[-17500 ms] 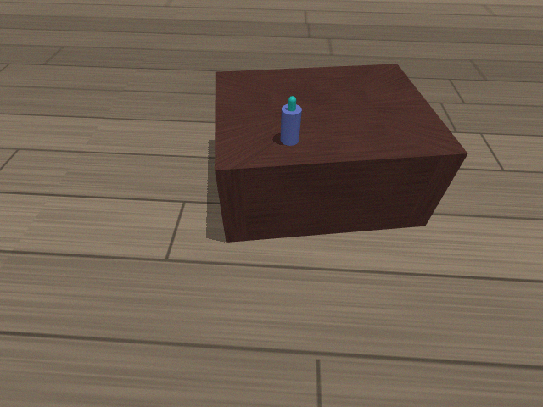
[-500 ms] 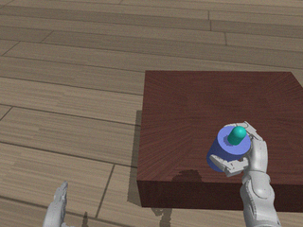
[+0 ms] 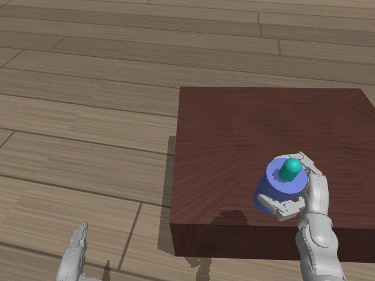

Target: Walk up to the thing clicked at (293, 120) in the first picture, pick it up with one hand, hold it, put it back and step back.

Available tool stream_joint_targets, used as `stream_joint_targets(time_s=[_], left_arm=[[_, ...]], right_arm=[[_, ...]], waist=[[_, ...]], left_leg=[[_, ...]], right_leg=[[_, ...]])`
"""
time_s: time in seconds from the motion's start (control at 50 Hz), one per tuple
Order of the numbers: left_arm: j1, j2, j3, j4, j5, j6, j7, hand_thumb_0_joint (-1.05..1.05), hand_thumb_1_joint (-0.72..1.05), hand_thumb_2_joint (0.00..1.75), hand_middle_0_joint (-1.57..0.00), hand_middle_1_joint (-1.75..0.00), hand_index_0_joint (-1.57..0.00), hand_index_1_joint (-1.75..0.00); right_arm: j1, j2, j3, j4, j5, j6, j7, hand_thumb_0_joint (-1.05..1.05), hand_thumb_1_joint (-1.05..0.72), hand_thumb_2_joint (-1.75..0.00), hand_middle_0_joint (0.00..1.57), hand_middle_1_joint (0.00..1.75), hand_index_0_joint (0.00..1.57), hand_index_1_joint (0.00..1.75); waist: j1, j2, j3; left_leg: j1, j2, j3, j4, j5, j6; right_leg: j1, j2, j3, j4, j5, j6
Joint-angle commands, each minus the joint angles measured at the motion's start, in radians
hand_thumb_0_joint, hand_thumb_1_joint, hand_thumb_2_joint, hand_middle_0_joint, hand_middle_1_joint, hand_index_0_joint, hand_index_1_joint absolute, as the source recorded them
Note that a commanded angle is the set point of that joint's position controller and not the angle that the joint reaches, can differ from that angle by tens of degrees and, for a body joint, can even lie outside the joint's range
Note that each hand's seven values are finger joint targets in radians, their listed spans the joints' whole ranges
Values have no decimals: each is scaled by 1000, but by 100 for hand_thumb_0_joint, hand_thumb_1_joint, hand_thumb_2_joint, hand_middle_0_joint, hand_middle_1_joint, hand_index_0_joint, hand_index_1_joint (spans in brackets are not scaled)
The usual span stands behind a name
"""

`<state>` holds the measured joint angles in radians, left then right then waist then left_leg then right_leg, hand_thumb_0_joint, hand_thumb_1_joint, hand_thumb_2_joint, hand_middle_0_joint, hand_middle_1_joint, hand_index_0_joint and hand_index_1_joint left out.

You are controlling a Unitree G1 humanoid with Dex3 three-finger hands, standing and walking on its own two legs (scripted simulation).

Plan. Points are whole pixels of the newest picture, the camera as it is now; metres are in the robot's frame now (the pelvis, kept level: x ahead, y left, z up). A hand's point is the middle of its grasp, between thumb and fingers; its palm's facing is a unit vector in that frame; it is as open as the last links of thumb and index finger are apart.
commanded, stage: hold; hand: right
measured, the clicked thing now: (280, 184) +0.32 -0.16 +0.05
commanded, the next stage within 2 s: crouch in 0.56 s
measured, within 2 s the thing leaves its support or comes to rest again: neither
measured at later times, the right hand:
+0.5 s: hand (283, 185) +0.32 -0.17 +0.05, palm faces +0.20 +0.98 -0.01, open 10.4 cm
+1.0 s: hand (275, 184) +0.35 -0.18 +0.00, palm faces +0.20 +0.98 -0.01, open 10.4 cm
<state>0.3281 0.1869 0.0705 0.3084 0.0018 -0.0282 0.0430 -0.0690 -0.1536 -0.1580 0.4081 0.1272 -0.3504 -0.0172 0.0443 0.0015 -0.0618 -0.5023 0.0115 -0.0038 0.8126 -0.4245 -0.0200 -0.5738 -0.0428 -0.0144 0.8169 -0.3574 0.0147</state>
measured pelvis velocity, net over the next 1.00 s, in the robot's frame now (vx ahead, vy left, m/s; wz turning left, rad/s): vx -0.02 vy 0.00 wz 0.01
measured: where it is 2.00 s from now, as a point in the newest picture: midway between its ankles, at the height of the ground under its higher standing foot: outside the picture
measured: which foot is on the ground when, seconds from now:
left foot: down 0.00-1.00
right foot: down 0.00-1.00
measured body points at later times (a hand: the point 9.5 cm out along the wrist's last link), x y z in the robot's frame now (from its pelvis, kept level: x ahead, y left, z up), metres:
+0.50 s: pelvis -0.01 +0.00 +0.00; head +0.02 +0.00 +0.45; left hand +0.15 +0.27 -0.05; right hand +0.30 -0.22 +0.05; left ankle -0.01 +0.13 -0.70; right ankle +0.03 -0.13 -0.70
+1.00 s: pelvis -0.02 +0.00 -0.02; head +0.05 -0.01 +0.43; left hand +0.15 +0.26 -0.05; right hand +0.33 -0.23 +0.00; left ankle -0.01 +0.13 -0.70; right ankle +0.03 -0.13 -0.70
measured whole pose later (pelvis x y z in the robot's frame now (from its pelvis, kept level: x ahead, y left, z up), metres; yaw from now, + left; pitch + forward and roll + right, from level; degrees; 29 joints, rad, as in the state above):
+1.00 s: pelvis -0.02 +0.00 -0.02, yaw +0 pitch +11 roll +1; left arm 0.31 0.19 0.08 0.25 0.02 -0.04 0.04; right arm -0.25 -0.19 -0.25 0.65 0.11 -0.44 -0.04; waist 0.09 0.03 -0.05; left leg -0.67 0.00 -0.01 0.93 -0.44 -0.02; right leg -0.73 -0.05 -0.01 0.92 -0.37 0.02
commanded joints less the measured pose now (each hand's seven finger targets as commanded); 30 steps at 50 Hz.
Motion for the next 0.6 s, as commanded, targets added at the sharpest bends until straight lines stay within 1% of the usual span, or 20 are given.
stream_joint_targets(time_s=[0.0, 0.04, 0.06, 0.1, 0.14, 0.16, 0.18, 0.22, 0.26, 0.28, 0.3, 0.34, 0.38, 0.4, 0.42, 0.46, 0.5, 0.52, 0.54, 0.58], left_arm=[[18, 196, 127, -158, -3, -50, 24, 0, -54, 5, -5, -6, -5, -5], [1, 151, 86, -149, -3, -62, 15, 0, -54, 4, -5, -5, -5, -5], [2, 156, 109, -126, -5, -61, 18, 0, -55, 5, -5, -5, -5, -5], [-23, 114, 58, -137, -3, -62, 11, 0, -54, 4, -5, -5, -5, -5], [-35, 146, 79, -181, -1, -67, 14, 0, -54, 4, -5, -5, -5, -5], [-65, 115, 43, -198, 1, -68, 11, 0, -54, 4, -5, -5, -5, -5], [-39, 146, 75, -167, 3, -64, 12, 0, -54, 4, -5, -5, -5, -5], [-56, 140, 58, -187, 1, -61, 10, 0, -54, 4, -5, -6, -5, -5], [-41, 188, 102, -197, 4, -60, 15, 0, -54, 4, -5, -6, -5, -5], [-13, 168, 89, -155, 5, -53, 15, 0, -54, 5, -5, -6, -5, -5], [8, 156, 83, -119, 5, -44, 12, 0, -55, 5, -5, -6, -5, -5], [-64, 162, 83, -196, 0, -51, 19, 0, -55, 5, -5, -5, -5, -5], [-70, 183, 113, -179, 2, -47, 29, 0, -54, 5, -5, -6, -5, -5], [-62, 169, 101, -167, 0, -46, 30, 0, -54, 5, -5, -6, -5, -5], [-47, 131, 59, -155, 0, -48, 24, 0, -54, 5, -5, -6, -5, -5], [-53, 140, 76, -178, -2, -52, 29, 0, -54, 4, -5, -5, -5, -5], [-19, 136, 65, -164, 2, -53, 26, 0, -54, 4, -5, -5, -5, -5], [-3, 140, 60, -162, 2, -56, 22, 0, -53, 3, -5, -5, -5, -5], [1, 147, 74, -151, 2, -56, 21, 0, -53, 3, -5, -5, -5, -5], [-19, 180, 99, -192, 1, -60, 22, 0, -54, 4, -5, -5, -5, -5]], right_arm=[[-338, -139, -69, -283, 22, -88, -4, 0, -14, -134, 126, 145, 132, 145], [-354, -104, -49, -270, 29, -95, -3, 0, -14, -132, 125, 144, 131, 144], [-366, -125, -65, -260, 23, -97, -4, 0, -14, -132, 125, 143, 130, 143], [-373, -125, -53, -258, 18, -108, 5, 0, -13, -131, 124, 142, 130, 142], [-342, -101, -23, -231, 12, -104, 18, 0, -11, -132, 124, 143, 130, 143], [-360, -90, -6, -264, 11, -107, 18, 0, -13, -131, 124, 142, 129, 142], [-332, -99, -19, -275, 12, -106, 15, 0, -13, -132, 124, 143, 129, 143], [-311, -134, -44, -301, 12, -107, 11, 0, -15, -134, 126, 144, 131, 144], [-309, -152, -61, -340, 17, -105, 0, 0, -14, -135, 127, 146, 132, 146], [-265, -138, -61, -296, 17, -95, -7, 0, -16, -135, 128, 146, 133, 146], [-274, -138, -57, -337, 23, -99, -12, 0, -15, -136, 128, 147, 133, 147], [-321, -171, -100, -366, 26, -103, -26, 0, -14, -135, 127, 146, 133, 146], [-342, -173, -98, -340, 22, -106, -36, 0, -12, -134, 126, 146, 132, 146], [-307, -151, -83, -288, 19, -101, -35, 0, -11, -133, 125, 145, 131, 145], [-300, -106, -45, -236, 19, -96, -26, 0, -11, -132, 125, 143, 130, 143], [-370, -116, -41, -284, 16, -107, -16, 0, -9, -132, 124, 143, 129, 143], [-315, -56, 23, -211, 13, -90, 12, 0, -7, -131, 123, 142, 128, 142], [-273, -47, 24, -158, 14, -80, 22, 0, -9, -131, 123, 143, 129, 143], [-338, -79, 9, -227, 16, -87, 27, 0, -8, -131, 123, 142, 128, 142], [-328, -134, -47, -220, 17, -85, 27, 0, -12, -131, 123, 142, 128, 142]], waist=[[25, 8, -243], [18, 3, -200], [19, -4, -219], [3, -13, -225], [15, 8, -270], [4, -14, -270], [-6, -22, -308], [-32, -65, -327], [-19, -68, -370], [-23, -55, -317], [-27, -73, -288], [-18, -21, -296], [2, 12, -261], [7, 42, -210], [12, 45, -165], [23, 30, -230], [36, 28, -205], [35, 46, -192], [28, 11, -237], [18, 12, -265]], left_leg=[[2, -22, 25, -124, 257, 7], [-14, -22, 27, -122, 226, 9], [-20, -21, 24, -112, 245, 10], [-7, -16, 19, -104, 264, 11], [-1, -18, 17, -97, 294, 8], [13, -15, 16, -100, 276, 11], [17, -16, 17, -90, 286, 14], [42, -18, 22, -92, 283, 18], [56, -22, 24, -94, 312, 16], [46, -24, 28, -98, 301, 15], [44, -20, 25, -103, 288, 17], [55, -20, 19, -121, 263, 12], [40, -17, 8, -135, 232, 9], [22, -17, 8, -142, 209, 7], [-2, -17, 7, -148, 177, 7], [-1, -14, -1, -137, 210, 8], [-24, -19, 12, -129, 212, 8], [-27, -18, 12, -128, 211, 6], [-17, -15, 10, -117, 235, 7], [7, -9, 5, -125, 247, 5]], right_leg=[[229, 18, -3, -112, 175, -22], [202, 20, -2, -118, 145, -22], [206, 19, -2, -109, 165, -22], [192, 22, -5, -96, 187, -23], [209, 21, -5, -83, 213, -24], [201, 24, -8, -88, 198, -20], [216, 24, -6, -84, 212, -18], [235, 25, -6, -96, 227, -10], [271, 24, -5, -93, 257, -10], [235, 26, -7, -100, 243, -10], [221, 29, -11, -101, 225, -12], [213, 27, -9, -104, 189, -19], [200, 26, -12, -103, 149, -22], [187, 24, -10, -107, 133, -24], [162, 24, -10, -112, 104, -24], [198, 18, -8, -107, 135, -24], [197, 18, -9, -109, 132, -24], [185, 20, -10, -108, 128, -24], [203, 20, -9, -103, 152, -22], [209, 26, -11, -98, 165, -23]])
